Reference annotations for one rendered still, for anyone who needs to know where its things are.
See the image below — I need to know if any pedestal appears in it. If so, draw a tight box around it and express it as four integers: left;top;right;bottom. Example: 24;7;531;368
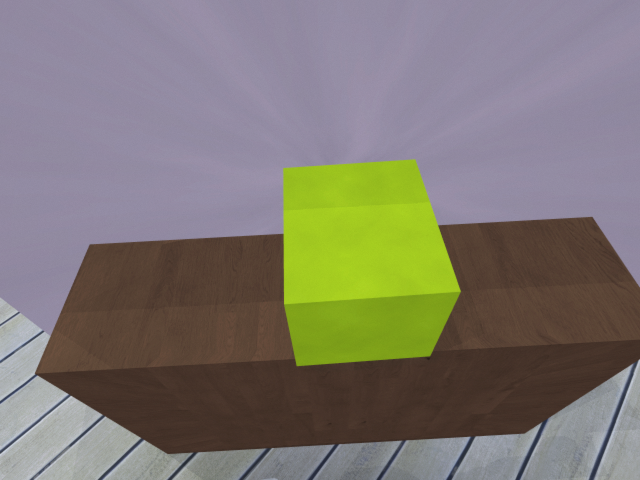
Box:
35;217;640;454

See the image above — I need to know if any carton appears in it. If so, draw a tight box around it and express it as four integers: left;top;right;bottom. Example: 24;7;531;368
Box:
283;159;461;366

